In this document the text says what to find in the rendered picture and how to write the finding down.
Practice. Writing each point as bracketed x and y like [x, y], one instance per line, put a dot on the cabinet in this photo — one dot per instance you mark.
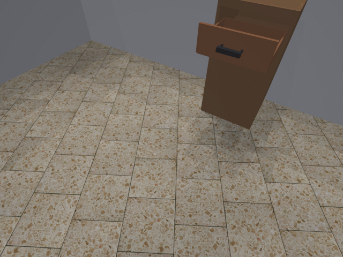
[236, 93]

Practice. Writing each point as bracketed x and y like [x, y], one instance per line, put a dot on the drawer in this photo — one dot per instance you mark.
[260, 44]

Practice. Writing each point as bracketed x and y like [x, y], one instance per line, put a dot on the handle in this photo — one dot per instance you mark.
[229, 52]

